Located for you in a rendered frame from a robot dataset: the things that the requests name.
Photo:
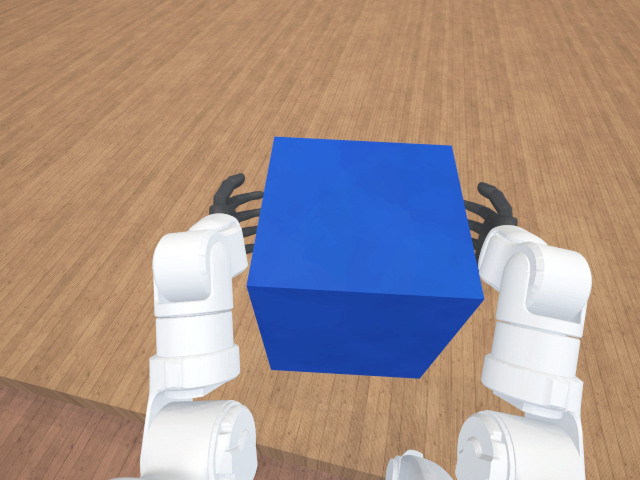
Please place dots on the robot right forearm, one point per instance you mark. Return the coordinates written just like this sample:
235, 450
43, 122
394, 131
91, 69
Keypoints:
543, 294

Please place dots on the robot left upper arm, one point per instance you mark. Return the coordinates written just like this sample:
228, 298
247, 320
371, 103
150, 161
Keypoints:
200, 440

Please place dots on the robot right upper arm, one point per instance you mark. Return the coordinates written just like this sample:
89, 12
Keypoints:
499, 446

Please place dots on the robot left hand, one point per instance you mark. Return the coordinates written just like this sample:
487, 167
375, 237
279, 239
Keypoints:
225, 205

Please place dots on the robot right thigh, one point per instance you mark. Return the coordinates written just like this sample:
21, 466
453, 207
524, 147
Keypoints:
411, 467

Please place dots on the carton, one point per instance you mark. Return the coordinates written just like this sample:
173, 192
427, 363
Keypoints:
363, 261

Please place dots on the robot left forearm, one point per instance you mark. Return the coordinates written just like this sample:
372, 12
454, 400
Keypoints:
192, 273

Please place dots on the right robot shin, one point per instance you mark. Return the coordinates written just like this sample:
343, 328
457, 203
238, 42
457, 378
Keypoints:
413, 452

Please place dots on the robot right hand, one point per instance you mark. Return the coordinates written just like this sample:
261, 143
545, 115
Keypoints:
491, 218

